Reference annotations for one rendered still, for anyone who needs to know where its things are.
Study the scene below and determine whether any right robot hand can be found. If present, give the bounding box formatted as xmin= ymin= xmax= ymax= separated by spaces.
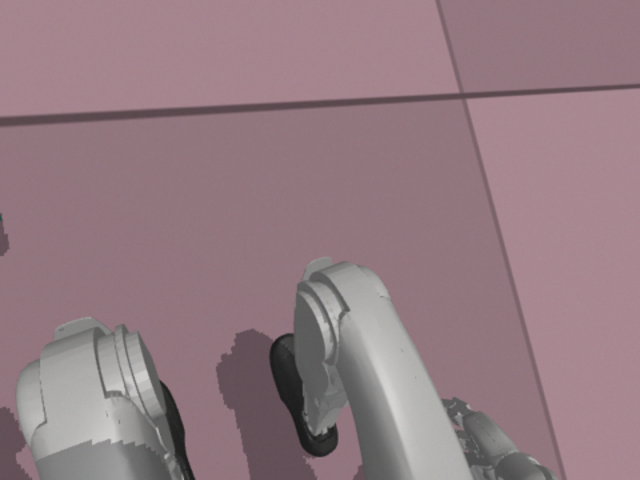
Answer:
xmin=441 ymin=397 xmax=520 ymax=480

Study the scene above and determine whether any left robot foot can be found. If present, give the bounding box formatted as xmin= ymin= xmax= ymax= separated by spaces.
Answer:
xmin=160 ymin=381 xmax=195 ymax=480

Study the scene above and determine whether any right robot foot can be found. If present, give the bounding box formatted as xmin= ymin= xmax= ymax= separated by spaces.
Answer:
xmin=270 ymin=333 xmax=338 ymax=457

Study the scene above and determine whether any right robot arm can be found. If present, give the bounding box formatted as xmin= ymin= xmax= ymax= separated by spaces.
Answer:
xmin=494 ymin=452 xmax=558 ymax=480

